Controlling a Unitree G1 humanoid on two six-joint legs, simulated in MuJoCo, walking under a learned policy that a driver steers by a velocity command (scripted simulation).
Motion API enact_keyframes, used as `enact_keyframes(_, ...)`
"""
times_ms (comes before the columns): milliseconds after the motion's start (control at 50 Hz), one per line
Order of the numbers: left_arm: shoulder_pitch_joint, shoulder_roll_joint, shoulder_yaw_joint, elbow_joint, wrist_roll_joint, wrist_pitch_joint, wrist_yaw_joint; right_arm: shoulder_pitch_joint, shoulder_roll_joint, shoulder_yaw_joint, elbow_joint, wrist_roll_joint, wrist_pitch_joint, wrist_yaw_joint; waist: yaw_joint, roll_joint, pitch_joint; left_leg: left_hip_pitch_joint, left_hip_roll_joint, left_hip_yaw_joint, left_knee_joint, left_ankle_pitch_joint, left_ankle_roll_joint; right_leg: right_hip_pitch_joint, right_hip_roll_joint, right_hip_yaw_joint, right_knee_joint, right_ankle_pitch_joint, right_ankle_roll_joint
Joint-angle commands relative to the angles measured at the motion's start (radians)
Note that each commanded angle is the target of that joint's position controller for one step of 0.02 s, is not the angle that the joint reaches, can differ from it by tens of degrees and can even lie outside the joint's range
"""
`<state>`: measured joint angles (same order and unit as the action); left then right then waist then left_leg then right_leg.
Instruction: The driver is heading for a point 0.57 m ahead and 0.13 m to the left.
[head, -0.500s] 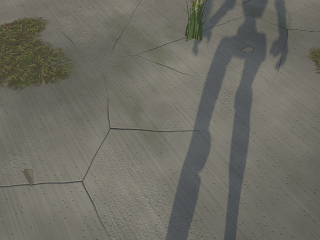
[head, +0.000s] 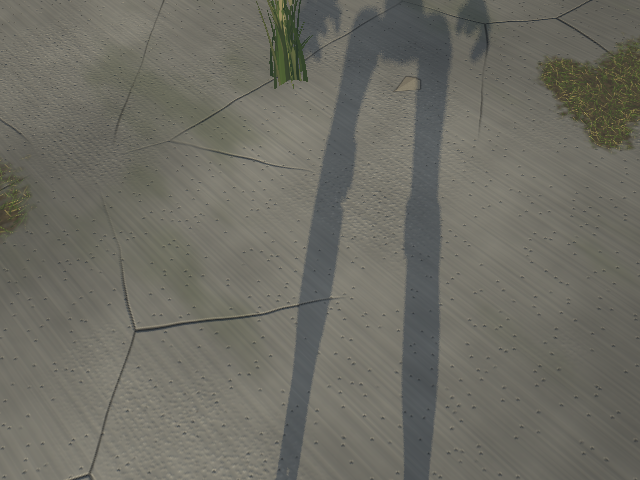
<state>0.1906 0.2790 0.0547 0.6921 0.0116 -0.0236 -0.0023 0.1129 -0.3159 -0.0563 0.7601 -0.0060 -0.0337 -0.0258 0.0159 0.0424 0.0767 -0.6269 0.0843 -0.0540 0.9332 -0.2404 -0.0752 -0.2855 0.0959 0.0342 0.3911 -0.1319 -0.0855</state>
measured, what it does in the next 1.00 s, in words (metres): steps on the spot, turning left: left foot, then right foot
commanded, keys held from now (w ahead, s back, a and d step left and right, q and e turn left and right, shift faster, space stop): q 0.62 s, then no key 0.36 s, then e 0.02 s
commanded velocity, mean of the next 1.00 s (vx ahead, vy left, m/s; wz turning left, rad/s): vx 0.03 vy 0.00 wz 0.32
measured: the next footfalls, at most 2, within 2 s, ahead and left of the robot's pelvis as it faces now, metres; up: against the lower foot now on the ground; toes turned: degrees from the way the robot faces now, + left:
left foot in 0.20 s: +0.12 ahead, +0.16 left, +0.00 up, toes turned +5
right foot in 0.58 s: +0.16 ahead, -0.09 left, +0.00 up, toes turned +22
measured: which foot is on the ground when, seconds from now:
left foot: up 0.00-0.18, down 0.20-0.58, up 0.60-0.94, down 0.96-1.00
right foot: down 0.00-0.24, up 0.26-0.56, down 0.58-1.00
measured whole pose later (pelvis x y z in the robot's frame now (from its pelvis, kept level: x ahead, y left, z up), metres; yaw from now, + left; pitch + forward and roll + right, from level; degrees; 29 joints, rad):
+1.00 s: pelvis +0.07 +0.02 +0.00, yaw +24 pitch +0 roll +0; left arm 0.18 0.26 0.04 0.84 0.01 -0.01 0.01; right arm 0.17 -0.27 -0.05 0.76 0.00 0.05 -0.03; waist 0.03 -0.01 0.05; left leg -0.19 0.00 -0.04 0.46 -0.26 0.00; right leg -0.22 -0.03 -0.02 0.49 -0.26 0.02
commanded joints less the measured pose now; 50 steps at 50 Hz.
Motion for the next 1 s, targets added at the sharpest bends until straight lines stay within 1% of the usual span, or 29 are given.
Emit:
enact_keyframes(20,-0.041,0.101,0.016,-0.034,0.016,-0.018,0.009,0.080,-0.041,-0.004,-0.009,0.009,0.006,0.006,-0.021,-0.133,-0.207,0.235,0.019,0.003,-0.151,0.157,0.001,0.041,-0.253,0.067,-0.099,0.476,-0.139)
enact_keyframes(80,-0.037,0.118,0.016,0.008,0.027,-0.018,0.002,0.038,-0.073,-0.014,-0.021,0.014,0.011,0.012,0.000,-0.135,-0.151,0.245,0.007,0.001,-0.235,0.114,0.020,0.069,-0.288,0.087,-0.109,0.356,-0.141)
enact_keyframes(120,-0.029,0.153,0.028,0.029,0.012,-0.004,0.006,0.013,-0.100,-0.025,-0.046,0.015,0.014,0.015,0.010,-0.140,-0.119,0.193,-0.013,0.017,-0.255,0.001,0.038,0.130,-0.321,0.116,-0.073,0.342,-0.146)
enact_keyframes(180,-0.025,0.162,0.035,0.041,-0.017,0.026,0.029,0.032,-0.086,-0.026,-0.059,0.015,0.017,0.027,-0.007,-0.127,-0.104,0.201,-0.034,0.048,-0.369,0.005,0.072,0.198,-0.340,0.133,0.012,0.343,-0.122)
enact_keyframes(200,-0.008,0.159,0.037,0.048,-0.023,0.032,0.036,0.046,-0.091,-0.028,-0.060,0.012,0.015,0.030,-0.017,-0.104,-0.106,0.249,-0.034,0.036,-0.452,0.146,0.093,0.196,-0.316,0.114,0.054,0.328,-0.086)
enact_keyframes(220,0.005,0.143,0.037,0.042,-0.013,0.029,0.042,0.065,-0.132,-0.039,-0.060,0.007,0.014,0.028,-0.008,-0.036,-0.140,0.330,0.009,-0.043,-0.462,0.418,0.127,0.165,-0.254,0.061,0.145,0.263,-0.035)
enact_keyframes(240,0.019,0.114,0.033,0.015,0.006,0.019,0.043,0.075,-0.211,-0.061,-0.059,0.009,0.017,0.022,0.038,0.144,-0.176,0.443,0.118,-0.220,-0.463,0.647,0.226,0.028,-0.112,-0.056,0.286,0.100,0.045)
enact_keyframes(260,-0.071,0.105,0.032,0.003,0.019,0.016,0.045,0.121,-0.173,-0.059,-0.060,0.014,0.026,0.015,-0.041,0.197,-0.182,0.538,0.218,-0.368,-0.518,0.742,0.350,-0.140,-0.007,-0.083,0.423,-0.249,0.105)
enact_keyframes(280,-0.122,0.097,0.030,-0.020,0.009,0.017,0.041,0.197,-0.152,-0.050,-0.046,0.001,0.020,0.013,-0.090,0.203,-0.215,0.618,0.269,-0.453,-0.563,0.732,0.408,-0.261,0.002,0.000,0.610,-0.537,0.115)
enact_keyframes(300,-0.110,0.089,0.032,-0.014,-0.008,0.020,0.037,0.182,-0.158,-0.053,-0.048,-0.004,0.011,0.009,-0.072,0.130,-0.231,0.635,0.245,-0.421,-0.547,0.695,0.391,-0.295,-0.026,0.051,0.724,-0.540,0.118)
enact_keyframes(340,-0.096,0.100,0.038,-0.004,-0.015,0.032,0.041,0.091,-0.157,-0.059,-0.072,0.019,0.010,0.000,-0.034,0.056,-0.201,0.597,0.180,-0.322,-0.535,0.629,0.313,-0.321,-0.071,0.065,0.671,-0.424,0.133)
enact_keyframes(360,-0.109,0.093,0.037,-0.006,-0.014,0.033,0.044,0.065,-0.147,-0.058,-0.078,0.028,0.020,-0.005,-0.026,0.064,-0.194,0.576,0.146,-0.301,-0.540,0.593,0.290,-0.296,-0.074,0.055,0.588,-0.388,0.145)
enact_keyframes(420,-0.099,0.072,0.031,0.001,-0.024,0.027,0.039,0.063,-0.164,-0.069,-0.086,0.021,0.053,-0.015,-0.028,0.105,-0.221,0.538,0.106,-0.291,-0.541,0.578,0.283,-0.191,-0.045,0.030,0.442,-0.304,0.171)
enact_keyframes(520,-0.063,0.095,0.038,0.013,-0.026,0.018,0.018,0.024,-0.174,-0.076,-0.104,0.027,0.074,-0.014,-0.027,0.145,-0.210,0.445,0.080,-0.361,-0.550,0.380,0.264,-0.038,-0.030,0.030,0.217,-0.203,0.158)
enact_keyframes(560,-0.004,0.103,0.047,0.034,-0.023,0.010,0.012,-0.010,-0.161,-0.070,-0.115,0.036,0.081,-0.018,0.012,0.138,-0.192,0.384,0.036,-0.371,-0.519,0.243,0.218,0.078,-0.034,0.010,0.018,-0.061,0.132)
enact_keyframes(580,0.018,0.140,0.059,0.039,-0.015,0.010,0.016,0.013,-0.132,-0.061,-0.114,0.033,0.081,-0.020,0.008,0.090,-0.190,0.306,-0.008,-0.347,-0.465,0.092,0.171,0.168,-0.113,0.061,-0.040,-0.019,0.099)
enact_keyframes(600,0.025,0.213,0.073,0.026,0.004,0.016,0.027,0.066,-0.067,-0.044,-0.110,0.014,0.080,-0.015,-0.026,-0.138,-0.195,0.170,-0.126,-0.211,-0.233,-0.205,0.109,0.252,-0.346,0.283,-0.091,0.054,0.012)
enact_keyframes(620,-0.011,0.252,0.078,0.017,0.044,0.016,0.020,0.062,-0.102,-0.058,-0.141,0.020,0.067,-0.015,-0.037,-0.337,-0.144,0.040,-0.197,-0.112,-0.036,-0.404,0.070,0.141,-0.499,0.506,-0.143,0.107,-0.145)
enact_keyframes(640,-0.062,0.191,0.060,-0.011,0.044,0.006,0.020,0.078,-0.177,-0.079,-0.114,0.015,0.061,-0.017,-0.042,-0.229,-0.117,0.053,-0.140,-0.147,0.128,-0.360,0.053,0.104,-0.483,0.469,-0.148,0.082,-0.179)
enact_keyframes(660,-0.110,0.142,0.047,-0.015,0.029,0.000,0.022,0.094,-0.190,-0.089,-0.088,0.019,0.066,-0.018,-0.059,-0.169,-0.093,0.058,-0.140,-0.142,0.189,-0.297,0.044,0.081,-0.418,0.361,-0.128,0.068,-0.140)
enact_keyframes(680,-0.132,0.125,0.040,-0.020,0.011,-0.003,0.024,0.118,-0.162,-0.086,-0.061,0.015,0.077,-0.025,-0.066,-0.144,-0.086,0.058,-0.140,-0.133,0.224,-0.250,0.028,0.092,-0.360,0.284,-0.115,0.047,-0.106)
enact_keyframes(700,-0.130,0.116,0.035,-0.012,-0.005,-0.004,0.027,0.119,-0.139,-0.080,-0.058,0.011,0.082,-0.027,-0.054,-0.151,-0.075,0.043,-0.143,-0.134,0.255,-0.211,0.012,0.106,-0.347,0.254,-0.106,0.090,-0.107)
enact_keyframes(760,-0.065,0.107,0.026,0.020,-0.004,0.002,0.036,0.068,-0.086,-0.058,-0.082,0.022,0.076,-0.023,-0.019,-0.180,-0.088,0.063,-0.138,-0.090,0.154,-0.170,-0.017,0.169,-0.312,0.168,-0.090,0.196,-0.127)
enact_keyframes(840,-0.054,0.139,0.030,0.044,-0.007,0.011,0.035,0.019,-0.039,-0.025,-0.100,0.012,0.071,-0.010,0.010,-0.220,-0.123,0.235,-0.074,-0.008,-0.164,-0.198,-0.027,0.189,-0.316,0.132,-0.066,0.242,-0.130)
enact_keyframes(900,-0.034,0.165,0.034,0.068,-0.021,0.022,0.025,0.056,-0.062,-0.029,-0.075,0.018,0.069,-0.003,0.004,-0.218,-0.122,0.364,-0.093,0.053,-0.398,-0.081,-0.005,0.167,-0.316,0.138,-0.025,0.304,-0.126)
enact_keyframes(940,0.008,0.141,0.024,0.097,-0.034,0.016,0.021,0.098,-0.083,-0.032,-0.051,0.008,0.068,0.000,-0.019,-0.171,-0.114,0.520,-0.080,0.027,-0.634,0.155,0.051,0.101,-0.287,0.118,0.007,0.264,-0.055)
enact_keyframes(960,0.028,0.113,0.012,0.097,-0.011,0.003,0.014,0.113,-0.137,-0.039,-0.056,0.002,0.070,-0.008,0.000,-0.068,-0.162,0.640,0.025,-0.089,-0.599,0.372,0.089,0.032,-0.244,0.073,0.066,0.157,0.013)
enact_keyframes(980,0.063,0.061,-0.002,0.096,0.013,-0.012,0.005,0.071,-0.174,-0.042,-0.058,-0.004,0.076,-0.012,0.060,0.112,-0.173,0.618,0.110,-0.156,-0.537,0.467,0.174,-0.003,-0.153,-0.016,0.071,-0.076,0.080)
enact_keyframes(1000,0.017,0.060,-0.009,0.104,0.019,-0.011,0.005,0.036,-0.068,-0.016,-0.056,-0.010,0.068,0.002,0.029,0.087,-0.179,0.514,0.108,-0.147,-0.555,0.298,0.209,0.094,-0.161,-0.009,0.024,-0.101,0.116)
